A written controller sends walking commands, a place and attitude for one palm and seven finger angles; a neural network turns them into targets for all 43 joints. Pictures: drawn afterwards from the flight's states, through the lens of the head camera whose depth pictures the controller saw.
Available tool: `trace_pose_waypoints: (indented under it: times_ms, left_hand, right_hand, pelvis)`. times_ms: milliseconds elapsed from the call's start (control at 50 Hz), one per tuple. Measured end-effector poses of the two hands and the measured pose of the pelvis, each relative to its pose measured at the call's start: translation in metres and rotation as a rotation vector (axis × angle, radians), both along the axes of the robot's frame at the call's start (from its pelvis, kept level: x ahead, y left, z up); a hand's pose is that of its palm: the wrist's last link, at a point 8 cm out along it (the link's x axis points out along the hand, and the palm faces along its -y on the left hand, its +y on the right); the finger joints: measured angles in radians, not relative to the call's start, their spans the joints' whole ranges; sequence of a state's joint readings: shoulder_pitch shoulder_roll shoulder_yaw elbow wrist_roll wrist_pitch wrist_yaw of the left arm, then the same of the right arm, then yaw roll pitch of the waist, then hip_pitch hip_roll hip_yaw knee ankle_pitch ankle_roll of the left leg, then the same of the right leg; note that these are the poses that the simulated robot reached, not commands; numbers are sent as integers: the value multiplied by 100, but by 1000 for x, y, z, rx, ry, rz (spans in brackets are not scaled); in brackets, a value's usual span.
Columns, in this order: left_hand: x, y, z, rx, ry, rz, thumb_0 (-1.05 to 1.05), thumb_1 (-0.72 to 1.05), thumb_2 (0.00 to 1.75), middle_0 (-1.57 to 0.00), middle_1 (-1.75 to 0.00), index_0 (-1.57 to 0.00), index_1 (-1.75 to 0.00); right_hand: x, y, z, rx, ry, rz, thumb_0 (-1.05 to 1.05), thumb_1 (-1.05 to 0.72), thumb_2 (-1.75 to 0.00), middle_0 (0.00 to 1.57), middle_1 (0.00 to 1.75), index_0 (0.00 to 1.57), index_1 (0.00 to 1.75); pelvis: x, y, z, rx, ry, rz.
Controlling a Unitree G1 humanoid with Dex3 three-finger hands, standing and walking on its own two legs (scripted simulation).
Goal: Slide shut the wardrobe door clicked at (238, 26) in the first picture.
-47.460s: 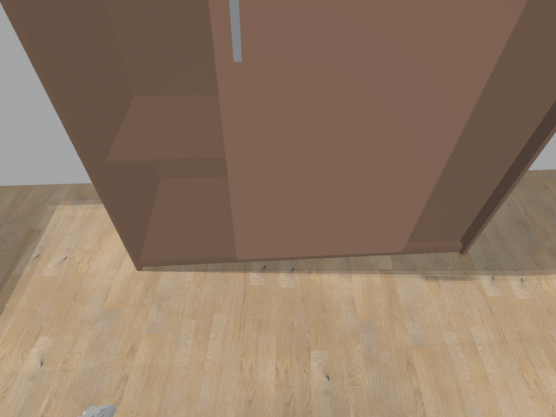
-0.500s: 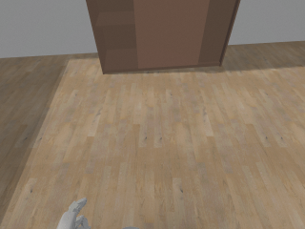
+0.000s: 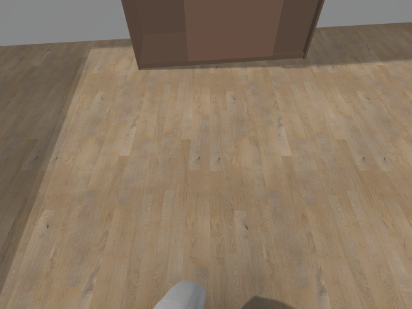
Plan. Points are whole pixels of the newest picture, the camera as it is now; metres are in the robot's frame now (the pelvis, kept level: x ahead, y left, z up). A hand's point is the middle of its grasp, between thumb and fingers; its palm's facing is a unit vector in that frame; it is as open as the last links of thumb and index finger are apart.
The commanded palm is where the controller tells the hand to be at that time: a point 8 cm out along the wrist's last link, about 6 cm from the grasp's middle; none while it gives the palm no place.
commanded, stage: let the arm hang, fingers relaxed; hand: right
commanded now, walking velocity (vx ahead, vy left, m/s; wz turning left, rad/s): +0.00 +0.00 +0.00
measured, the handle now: out of the picture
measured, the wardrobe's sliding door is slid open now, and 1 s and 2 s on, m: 0.41 0.41 0.41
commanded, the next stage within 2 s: look to check the result in 0.58 s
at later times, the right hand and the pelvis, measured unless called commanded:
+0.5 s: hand out of the picture +0.16 -0.17 -0.15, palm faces -0.09 +0.97 -0.21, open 7.4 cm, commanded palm none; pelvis -0.05 -0.03 -0.03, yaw +3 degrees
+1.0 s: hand out of the picture +0.08 -0.26 -0.14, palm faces +0.01 +0.97 -0.22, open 7.4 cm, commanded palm none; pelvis -0.06 -0.08 +0.00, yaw -1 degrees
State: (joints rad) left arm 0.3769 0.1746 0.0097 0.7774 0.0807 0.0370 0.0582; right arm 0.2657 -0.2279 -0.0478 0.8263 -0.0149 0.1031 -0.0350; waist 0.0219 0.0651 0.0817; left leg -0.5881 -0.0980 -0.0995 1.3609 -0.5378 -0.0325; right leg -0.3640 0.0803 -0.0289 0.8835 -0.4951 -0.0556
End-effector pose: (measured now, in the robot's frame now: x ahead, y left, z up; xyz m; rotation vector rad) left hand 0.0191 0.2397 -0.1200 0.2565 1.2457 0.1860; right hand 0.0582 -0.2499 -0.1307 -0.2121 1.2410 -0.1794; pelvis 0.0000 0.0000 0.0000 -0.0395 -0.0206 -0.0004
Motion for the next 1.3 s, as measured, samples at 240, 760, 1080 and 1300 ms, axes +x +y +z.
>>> trace_pose_waypoints:
  times_ms: [240,760,1080,1300]
  left_hand:
    - [56,4,-17,-27,-209,-46,1,90,89,-21,-30,-20,-30]
    - [-41,-36,-13,-16,-73,67,1,91,89,-20,-30,-20,-30]
    - [-24,-85,7,-31,-128,-69,1,90,89,-21,-30,-20,-30]
    - [21,-67,10,-30,-264,-86,1,91,89,-20,-30,-20,-30]
  right_hand:
    - [7,-1,7,-75,-219,50,0,-91,-90,20,30,20,30]
    - [17,-21,12,-15,-251,134,1,-90,-90,20,30,20,30]
    - [-3,-65,33,15,-265,57,1,-90,-90,20,30,20,30]
    - [-79,-60,14,-10,-182,8,1,-90,-90,20,30,20,30]
  pelvis:
    - [-32,0,-24,88,8,-22]
    - [-61,-49,-15,48,41,-15]
    - [-71,-76,4,58,31,-19]
    - [-92,-73,-7,88,3,-37]
